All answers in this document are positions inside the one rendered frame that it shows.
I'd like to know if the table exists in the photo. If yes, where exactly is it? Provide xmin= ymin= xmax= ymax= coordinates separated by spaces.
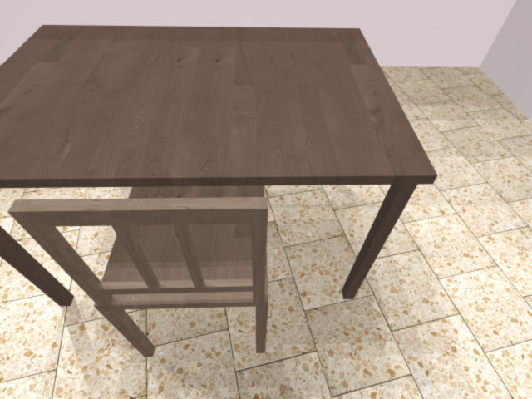
xmin=0 ymin=25 xmax=438 ymax=306

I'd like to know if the chair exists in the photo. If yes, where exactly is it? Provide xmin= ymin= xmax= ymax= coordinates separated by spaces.
xmin=8 ymin=185 xmax=268 ymax=357

